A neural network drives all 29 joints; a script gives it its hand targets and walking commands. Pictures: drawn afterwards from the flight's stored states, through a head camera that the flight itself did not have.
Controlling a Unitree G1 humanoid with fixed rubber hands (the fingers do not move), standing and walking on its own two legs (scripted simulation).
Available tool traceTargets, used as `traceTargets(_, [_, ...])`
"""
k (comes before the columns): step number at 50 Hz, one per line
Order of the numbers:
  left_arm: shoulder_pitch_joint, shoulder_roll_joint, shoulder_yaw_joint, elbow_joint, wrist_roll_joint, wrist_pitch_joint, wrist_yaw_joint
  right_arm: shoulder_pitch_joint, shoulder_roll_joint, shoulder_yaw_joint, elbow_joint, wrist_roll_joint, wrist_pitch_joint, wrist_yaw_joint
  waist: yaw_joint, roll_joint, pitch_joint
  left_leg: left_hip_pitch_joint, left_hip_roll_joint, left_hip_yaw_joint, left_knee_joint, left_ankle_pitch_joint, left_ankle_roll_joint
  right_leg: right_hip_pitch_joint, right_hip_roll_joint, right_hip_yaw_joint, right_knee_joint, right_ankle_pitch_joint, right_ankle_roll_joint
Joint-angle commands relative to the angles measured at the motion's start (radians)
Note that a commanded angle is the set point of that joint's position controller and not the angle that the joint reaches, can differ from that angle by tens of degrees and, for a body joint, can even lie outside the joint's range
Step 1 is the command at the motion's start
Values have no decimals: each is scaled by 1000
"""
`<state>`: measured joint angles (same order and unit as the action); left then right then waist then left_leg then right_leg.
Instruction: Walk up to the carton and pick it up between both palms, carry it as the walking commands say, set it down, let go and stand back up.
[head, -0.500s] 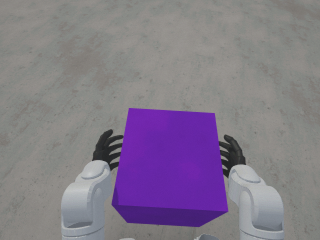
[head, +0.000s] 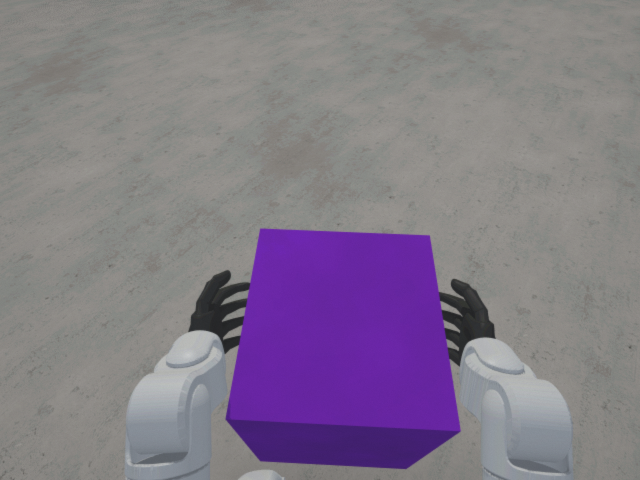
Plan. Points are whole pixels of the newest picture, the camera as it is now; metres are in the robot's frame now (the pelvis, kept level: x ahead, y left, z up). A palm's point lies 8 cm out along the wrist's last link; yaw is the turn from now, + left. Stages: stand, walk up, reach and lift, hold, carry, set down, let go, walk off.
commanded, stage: carry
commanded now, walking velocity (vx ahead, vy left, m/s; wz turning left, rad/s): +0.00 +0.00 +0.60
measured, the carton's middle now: (338, 357) +0.26 -0.01 +0.02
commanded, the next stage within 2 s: none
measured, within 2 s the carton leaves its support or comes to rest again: neither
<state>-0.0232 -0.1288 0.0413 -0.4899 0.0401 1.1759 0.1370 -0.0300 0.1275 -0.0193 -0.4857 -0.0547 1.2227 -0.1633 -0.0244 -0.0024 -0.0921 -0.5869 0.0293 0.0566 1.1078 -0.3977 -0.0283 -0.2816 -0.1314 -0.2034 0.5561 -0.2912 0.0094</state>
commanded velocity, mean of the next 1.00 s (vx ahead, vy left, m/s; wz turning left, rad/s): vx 0.00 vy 0.00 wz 0.60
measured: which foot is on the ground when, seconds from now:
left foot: up 0.00-0.16, down 0.18-0.86, up 0.88-1.00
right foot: down 0.00-0.18, up 0.20-0.84, down 0.86-1.00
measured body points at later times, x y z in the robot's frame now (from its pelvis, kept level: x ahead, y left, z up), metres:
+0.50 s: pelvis -0.04 +0.12 +0.00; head -0.03 +0.15 +0.45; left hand +0.17 +0.35 +0.09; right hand +0.25 +0.07 +0.09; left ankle -0.02 +0.18 -0.73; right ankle -0.02 -0.05 -0.64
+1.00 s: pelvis -0.09 +0.05 +0.01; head -0.07 +0.03 +0.46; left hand +0.05 +0.32 +0.11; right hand +0.21 +0.07 +0.08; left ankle -0.14 +0.19 -0.64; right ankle -0.06 -0.03 -0.73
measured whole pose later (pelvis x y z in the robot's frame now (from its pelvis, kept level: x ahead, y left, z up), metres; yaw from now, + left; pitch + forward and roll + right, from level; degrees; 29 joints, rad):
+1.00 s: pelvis -0.09 +0.05 +0.01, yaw +34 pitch +3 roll +4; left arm -0.02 -0.13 0.05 -0.50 0.02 1.16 0.14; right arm -0.01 0.13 0.00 -0.50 -0.07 1.20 -0.16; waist -0.02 0.00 -0.06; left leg -0.63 -0.02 0.04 1.09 -0.33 -0.05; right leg -0.21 -0.13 -0.19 0.44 -0.28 -0.02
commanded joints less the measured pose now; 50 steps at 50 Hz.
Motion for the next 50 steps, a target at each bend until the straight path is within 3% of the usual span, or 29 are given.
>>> traceTargets(1, [-338,-822,-566,-64,-251,13,-106,-397,824,602,-102,291,-29,138,14,-175,-73,41,41,58,-159,7,-15,7,-230,85,-203,23,-43])
traceTargets(2, [-303,-807,-552,-46,-242,16,-104,-401,805,605,-116,289,-24,131,17,-236,-86,62,41,69,-205,3,-21,31,-228,64,-181,51,-36])
traceTargets(4, [-260,-793,-540,-20,-236,24,-102,-388,785,600,-114,283,-11,125,24,-298,-119,106,34,95,-289,-2,-24,80,-244,44,-112,185,-27])
traceTargets(6, [-257,-793,-539,-15,-232,28,-100,-386,787,595,-104,283,-5,124,21,-302,-147,159,18,130,-416,43,-25,126,-247,-3,-16,326,-5])
traceTargets(7, [-268,-795,-545,-23,-234,28,-98,-370,793,588,-88,281,-4,125,13,-261,-159,209,0,147,-540,128,-27,129,-235,-35,47,342,23])
traceTargets(8, [-276,-795,-553,-32,-228,27,-96,-353,801,580,-68,281,-5,128,3,-139,-153,271,-8,91,-683,221,-24,87,-198,-57,167,266,59])
traceTargets(9, [-311,-790,-562,-51,-226,23,-97,-346,810,572,-53,276,-8,129,-9,71,-154,416,117,-120,-692,481,11,-146,-144,-44,332,-64,100])
traceTargets(10, [-324,-793,-576,-79,-226,19,-97,-312,795,561,-29,273,-16,131,0,364,-160,530,329,-447,-657,994,95,-405,-39,-12,550,-442,133])
traceTargets(11, [-358,-818,-596,-83,-240,10,-97,-301,823,548,-13,283,-24,142,12,316,-173,507,335,-396,-624,1136,136,-399,-48,85,633,-461,118])
traceTargets(12, [-434,-902,-655,-142,-292,-10,-103,-319,881,550,-55,301,-47,152,4,325,-216,535,315,-365,-591,1156,178,-419,-38,126,666,-394,119])
traceTargets(14, [-478,-998,-717,-170,-326,-33,-109,-320,958,541,-88,301,-86,161,19,235,-271,607,235,-283,-567,1098,153,-444,-22,161,731,-236,118])
traceTargets(16, [-429,-1037,-716,-157,-332,-52,-122,-318,977,548,-119,298,-115,170,20,178,-316,611,192,-221,-574,940,119,-416,-16,166,735,-147,116])
traceTargets(18, [-364,-1022,-698,-127,-323,-64,-132,-318,955,570,-153,291,-134,170,16,117,-329,595,182,-222,-594,851,99,-383,-3,167,718,-123,120])
traceTargets(21, [-311,-965,-672,-99,-293,-60,-131,-295,897,581,-153,270,-129,163,13,57,-298,557,201,-312,-662,719,81,-357,13,177,644,-122,121])
traceTargets(25, [-278,-876,-630,-36,-252,-31,-123,-275,818,572,-91,244,-100,153,9,90,-194,470,218,-422,-748,583,95,-342,30,192,543,-134,114])
traceTargets(28, [-315,-858,-626,-39,-242,-15,-113,-302,804,571,-74,251,-82,158,10,151,-132,406,192,-443,-792,477,93,-318,46,200,470,-139,103])
traceTargets(31, [-337,-866,-626,-36,-240,-5,-103,-342,804,575,-95,267,-72,161,10,171,-111,358,162,-448,-833,357,77,-276,73,191,402,-143,93])
traceTargets(35, [-322,-877,-624,-38,-243,-1,-95,-378,808,590,-147,286,-67,161,15,191,-155,323,104,-417,-893,279,24,-154,131,139,240,-161,79])
traceTargets(39, [-307,-879,-622,-55,-260,-7,-96,-387,831,610,-176,286,-69,151,23,216,-225,287,5,-317,-936,229,-58,117,201,16,-106,-168,58])
traceTargets(40, [-293,-879,-617,-55,-262,-10,-99,-390,837,621,-180,285,-69,148,36,195,-259,246,-24,-268,-899,221,-81,257,178,2,-246,-95,50])
traceTargets(41, [-270,-871,-603,-48,-260,-13,-103,-392,837,634,-177,277,-68,145,54,121,-292,121,-76,-208,-830,176,-119,440,89,58,-336,-51,26])
traceTargets(42, [-287,-856,-592,-54,-261,-17,-107,-369,841,639,-160,269,-64,143,48,-172,-274,60,-140,-116,-481,70,-91,393,-169,337,-403,-96,-47])
traceTargets(43, [-285,-853,-583,-49,-255,-17,-113,-398,843,649,-165,263,-63,144,36,-318,-196,-26,-105,-85,-146,-112,-56,246,-376,472,-375,-49,-119])
traceTargets(44, [-294,-849,-596,-52,-264,-14,-120,-391,852,641,-138,255,-65,139,20,-175,-108,-112,-10,-87,-13,-91,-35,190,-392,395,-358,-11,-114])
traceTargets(45, [-336,-844,-598,-62,-279,-18,-130,-380,859,637,-115,249,-67,137,5,-128,-108,-144,8,-81,71,-41,-41,197,-385,329,-327,35,-95])
traceTargets(46, [-380,-866,-609,-97,-300,-26,-137,-384,894,636,-119,260,-75,137,-4,-83,-103,-137,26,-81,110,30,-35,189,-321,210,-269,199,-70])
traceTargets(47, [-405,-878,-608,-123,-304,-32,-142,-416,918,647,-135,277,-78,136,0,-96,-94,-135,35,-70,87,63,-18,182,-253,118,-222,298,-67])
traceTargets(48, [-434,-889,-615,-153,-311,-38,-146,-442,934,661,-157,290,-82,136,0,-96,-88,-135,27,-41,77,68,-14,182,-206,81,-187,394,-57])
traceTargets(50, [-373,-860,-581,-127,-292,-31,-143,-435,910,673,-167,298,-74,129,10,-162,-80,-134,11,24,29,71,-13,204,-183,58,-165,550,-40])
